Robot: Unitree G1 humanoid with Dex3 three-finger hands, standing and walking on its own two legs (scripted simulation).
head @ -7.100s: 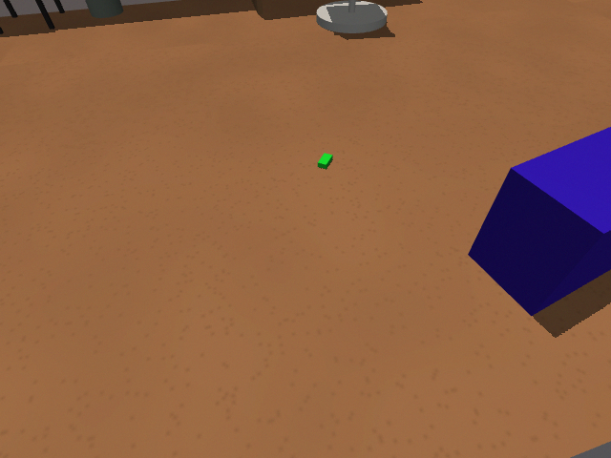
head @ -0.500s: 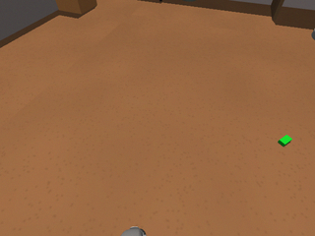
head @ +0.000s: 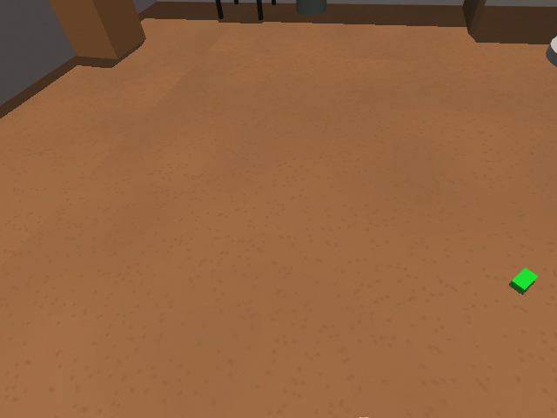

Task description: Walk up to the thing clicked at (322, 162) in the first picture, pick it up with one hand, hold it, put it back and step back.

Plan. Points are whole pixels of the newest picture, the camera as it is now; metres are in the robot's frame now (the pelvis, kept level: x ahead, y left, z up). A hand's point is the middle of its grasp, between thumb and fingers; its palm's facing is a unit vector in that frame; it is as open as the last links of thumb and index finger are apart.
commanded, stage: walk up
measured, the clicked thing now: (523, 280) +0.71 -0.86 -0.74
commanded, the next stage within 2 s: none
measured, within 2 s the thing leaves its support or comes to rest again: neither
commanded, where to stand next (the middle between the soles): +0.58 +0.04 m, yaw +1 degrees
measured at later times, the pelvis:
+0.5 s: pelvis +0.20 +0.03 +0.01, yaw +2 degrees
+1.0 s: pelvis +0.36 -0.01 +0.02, yaw +2 degrees
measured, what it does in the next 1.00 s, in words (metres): walks ahead: left foot, then right foot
